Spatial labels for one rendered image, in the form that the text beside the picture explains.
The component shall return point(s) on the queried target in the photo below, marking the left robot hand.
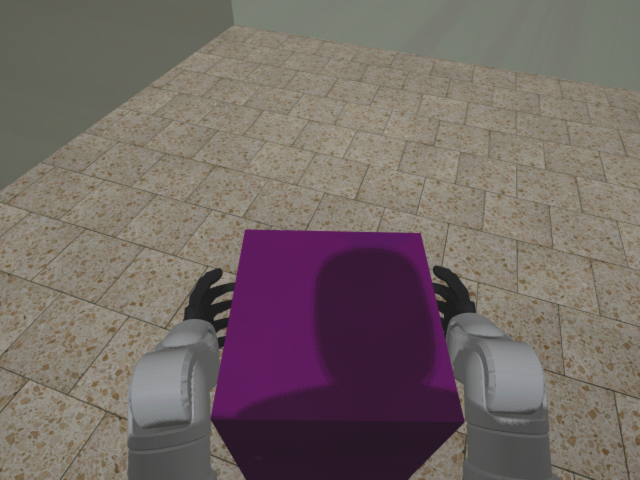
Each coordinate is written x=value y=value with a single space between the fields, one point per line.
x=202 y=297

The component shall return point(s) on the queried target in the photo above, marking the carton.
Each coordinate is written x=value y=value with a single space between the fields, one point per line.
x=335 y=364

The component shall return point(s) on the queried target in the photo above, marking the right robot forearm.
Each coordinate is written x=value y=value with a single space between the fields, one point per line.
x=505 y=402

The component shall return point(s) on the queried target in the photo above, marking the left robot forearm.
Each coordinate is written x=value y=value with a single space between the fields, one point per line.
x=169 y=417

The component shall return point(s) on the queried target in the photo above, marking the right robot hand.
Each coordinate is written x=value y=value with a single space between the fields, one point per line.
x=456 y=296

